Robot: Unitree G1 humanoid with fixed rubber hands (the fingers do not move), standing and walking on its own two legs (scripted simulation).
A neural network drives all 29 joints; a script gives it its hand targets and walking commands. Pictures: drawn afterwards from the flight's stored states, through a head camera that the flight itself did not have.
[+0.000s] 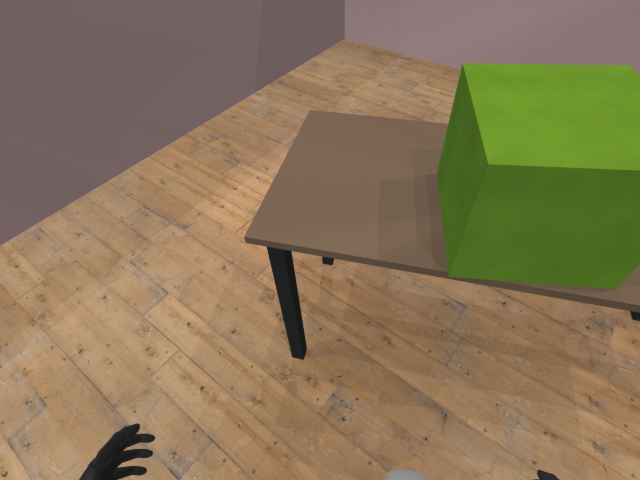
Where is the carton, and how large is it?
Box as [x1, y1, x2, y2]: [437, 63, 639, 288]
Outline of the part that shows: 463,63 437,171 448,275 456,277 616,288 639,264 639,75 630,65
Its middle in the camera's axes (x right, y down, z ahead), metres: +0.39 -0.12 +0.70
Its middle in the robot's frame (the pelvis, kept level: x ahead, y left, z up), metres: +0.58 -0.42 +0.01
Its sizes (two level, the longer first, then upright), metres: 0.303 0.290 0.260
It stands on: a table, 0.64 m high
